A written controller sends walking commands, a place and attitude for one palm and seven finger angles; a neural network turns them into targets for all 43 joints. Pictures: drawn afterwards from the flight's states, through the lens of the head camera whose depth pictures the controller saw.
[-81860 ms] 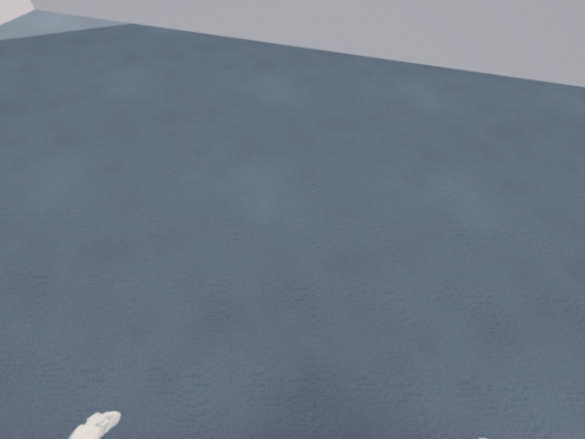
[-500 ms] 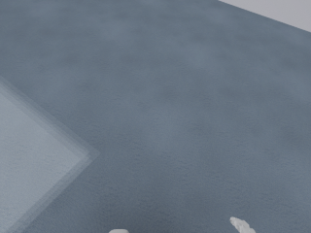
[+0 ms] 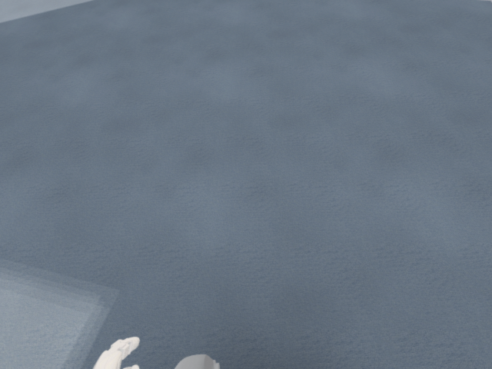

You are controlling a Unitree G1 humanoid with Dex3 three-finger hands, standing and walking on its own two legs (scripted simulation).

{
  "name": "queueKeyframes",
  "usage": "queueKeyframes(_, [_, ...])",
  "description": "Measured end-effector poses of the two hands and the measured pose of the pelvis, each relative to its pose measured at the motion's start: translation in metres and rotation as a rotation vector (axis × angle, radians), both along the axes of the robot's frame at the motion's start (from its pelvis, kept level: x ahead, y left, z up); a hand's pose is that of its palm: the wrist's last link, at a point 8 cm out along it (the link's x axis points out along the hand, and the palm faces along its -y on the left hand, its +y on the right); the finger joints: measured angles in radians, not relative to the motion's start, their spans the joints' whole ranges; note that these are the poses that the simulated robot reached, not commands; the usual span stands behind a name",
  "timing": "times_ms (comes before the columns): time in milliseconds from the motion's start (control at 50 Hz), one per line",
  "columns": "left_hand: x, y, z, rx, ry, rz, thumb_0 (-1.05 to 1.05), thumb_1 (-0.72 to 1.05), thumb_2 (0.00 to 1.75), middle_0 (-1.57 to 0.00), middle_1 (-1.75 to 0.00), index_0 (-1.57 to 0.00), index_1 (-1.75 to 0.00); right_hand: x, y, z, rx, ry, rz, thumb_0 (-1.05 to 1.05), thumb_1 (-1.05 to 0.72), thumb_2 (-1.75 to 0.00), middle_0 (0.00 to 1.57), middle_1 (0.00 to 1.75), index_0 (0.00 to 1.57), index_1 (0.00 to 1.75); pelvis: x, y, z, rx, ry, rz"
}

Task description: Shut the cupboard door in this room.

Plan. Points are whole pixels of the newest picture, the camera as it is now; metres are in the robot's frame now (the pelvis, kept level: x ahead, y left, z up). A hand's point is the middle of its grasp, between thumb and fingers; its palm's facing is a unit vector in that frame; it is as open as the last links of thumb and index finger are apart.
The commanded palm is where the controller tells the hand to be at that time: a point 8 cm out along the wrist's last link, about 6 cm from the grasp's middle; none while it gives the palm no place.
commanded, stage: turn to face it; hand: left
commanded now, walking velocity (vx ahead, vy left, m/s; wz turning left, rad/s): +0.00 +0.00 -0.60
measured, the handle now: out of the picture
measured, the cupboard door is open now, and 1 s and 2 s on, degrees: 28 28 28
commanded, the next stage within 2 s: none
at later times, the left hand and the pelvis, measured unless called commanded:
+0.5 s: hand (141, 367) +0.15 +0.22 -0.17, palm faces -0.21 -0.96 -0.21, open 7.4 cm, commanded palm none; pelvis +0.04 +0.03 +0.01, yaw -17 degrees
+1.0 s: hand (219, 309) +0.24 +0.07 -0.14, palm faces -0.55 -0.79 -0.27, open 7.4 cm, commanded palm none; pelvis +0.04 -0.03 +0.01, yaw -34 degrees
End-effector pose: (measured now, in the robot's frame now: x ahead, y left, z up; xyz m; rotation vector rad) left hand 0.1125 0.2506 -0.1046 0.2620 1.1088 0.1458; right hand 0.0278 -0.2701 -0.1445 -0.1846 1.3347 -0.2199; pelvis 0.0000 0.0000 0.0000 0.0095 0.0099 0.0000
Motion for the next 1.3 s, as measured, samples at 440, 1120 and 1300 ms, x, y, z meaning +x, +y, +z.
queueKeyframes(440, [0.019,0.012,-0.038,-0.060,0.183,-0.104,0.00,0.90,0.89,-0.20,-0.30,-0.20,-0.30,0.072,0.031,0.039,-0.060,-0.255,-0.095,0.00,-0.91,-0.90,0.20,0.30,0.20,0.30,0.035,0.023,0.001,-0.008,0.024,-0.251])
queueKeyframes(1120, [0.150,-0.141,-0.009,-0.025,0.095,-0.612,0.00,0.90,0.89,-0.20,-0.30,-0.20,-0.30,-0.066,-0.021,0.028,-0.045,-0.129,-0.589,0.00,-0.91,-0.90,0.20,0.30,0.20,0.30,0.052,-0.035,0.012,0.012,0.021,-0.657])
queueKeyframes(1300, [0.184,-0.128,-0.035,-0.028,0.161,-0.655,0.00,0.90,0.89,-0.20,-0.30,-0.20,-0.30,-0.039,-0.005,0.038,-0.116,-0.192,-0.628,0.00,-0.91,-0.90,0.20,0.30,0.20,0.30,0.080,-0.024,0.002,-0.006,0.029,-0.771])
